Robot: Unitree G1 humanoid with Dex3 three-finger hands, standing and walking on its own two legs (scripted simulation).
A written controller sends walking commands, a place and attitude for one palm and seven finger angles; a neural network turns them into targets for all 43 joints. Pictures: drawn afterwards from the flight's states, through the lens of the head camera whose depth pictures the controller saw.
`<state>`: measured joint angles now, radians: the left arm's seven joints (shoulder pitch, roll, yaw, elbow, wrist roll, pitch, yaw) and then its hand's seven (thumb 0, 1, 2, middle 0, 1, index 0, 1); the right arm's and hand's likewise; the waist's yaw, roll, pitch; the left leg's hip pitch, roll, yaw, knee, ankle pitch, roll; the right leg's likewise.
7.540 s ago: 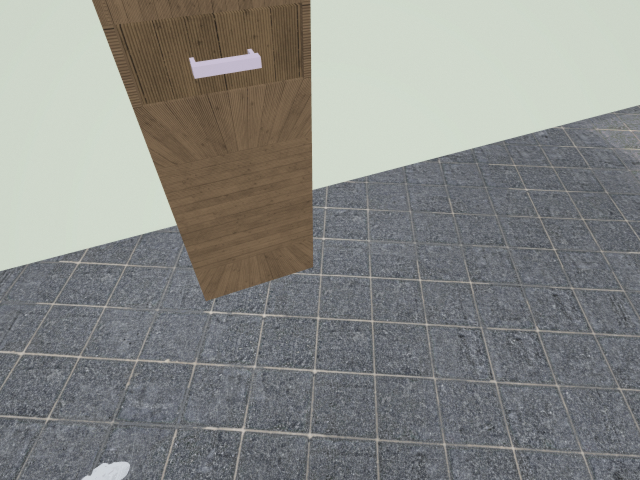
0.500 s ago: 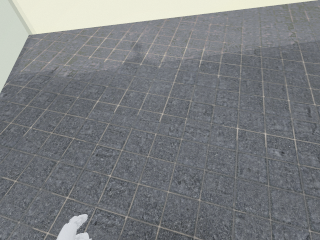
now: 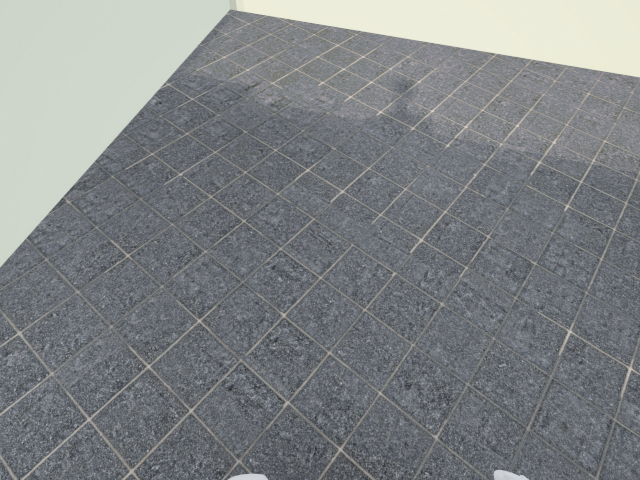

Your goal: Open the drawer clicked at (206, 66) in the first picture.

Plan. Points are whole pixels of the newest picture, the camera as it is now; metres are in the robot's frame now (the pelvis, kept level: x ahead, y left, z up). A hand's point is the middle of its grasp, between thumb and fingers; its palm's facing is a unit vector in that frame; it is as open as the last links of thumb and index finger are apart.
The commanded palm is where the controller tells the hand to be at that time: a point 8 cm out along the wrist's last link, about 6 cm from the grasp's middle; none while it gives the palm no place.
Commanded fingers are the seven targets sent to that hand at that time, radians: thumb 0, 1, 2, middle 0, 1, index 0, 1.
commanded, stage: turn to face it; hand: left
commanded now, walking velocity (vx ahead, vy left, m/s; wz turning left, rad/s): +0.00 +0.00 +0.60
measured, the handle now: out of the picture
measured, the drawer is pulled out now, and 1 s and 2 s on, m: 0.00 0.00 0.00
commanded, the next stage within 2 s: none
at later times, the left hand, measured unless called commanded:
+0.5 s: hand out of the picture +0.09 +0.23 -0.13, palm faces +0.26 -0.93 -0.27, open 7.4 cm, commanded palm none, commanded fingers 0.00 0.90 0.90 -0.20 -0.30 -0.20 -0.30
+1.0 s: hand out of the picture -0.09 +0.18 -0.16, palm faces +0.59 -0.77 -0.26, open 7.4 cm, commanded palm none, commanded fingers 0.00 0.90 0.90 -0.20 -0.30 -0.20 -0.30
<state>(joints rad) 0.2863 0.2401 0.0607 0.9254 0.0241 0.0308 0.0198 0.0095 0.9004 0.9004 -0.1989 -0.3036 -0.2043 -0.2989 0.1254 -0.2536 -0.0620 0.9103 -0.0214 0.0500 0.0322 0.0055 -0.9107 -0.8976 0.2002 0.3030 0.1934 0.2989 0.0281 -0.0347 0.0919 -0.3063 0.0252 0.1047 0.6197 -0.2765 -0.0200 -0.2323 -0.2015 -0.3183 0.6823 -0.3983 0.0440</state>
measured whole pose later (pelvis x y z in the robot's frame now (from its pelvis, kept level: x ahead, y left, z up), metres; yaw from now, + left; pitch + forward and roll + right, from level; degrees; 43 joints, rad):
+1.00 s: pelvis +0.00 -0.01 +0.01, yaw +36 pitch +0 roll +1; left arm 0.27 0.22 0.05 0.91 0.03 0.02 0.02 0.01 0.90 0.90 -0.20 -0.30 -0.20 -0.30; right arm 0.14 -0.27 -0.07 0.93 -0.02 0.07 0.03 0.01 -0.91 -0.90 0.20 0.30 0.19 0.30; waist 0.02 -0.02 0.10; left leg -0.35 0.03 0.07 0.72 -0.37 -0.06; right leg -0.18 -0.18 -0.27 0.59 -0.37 0.04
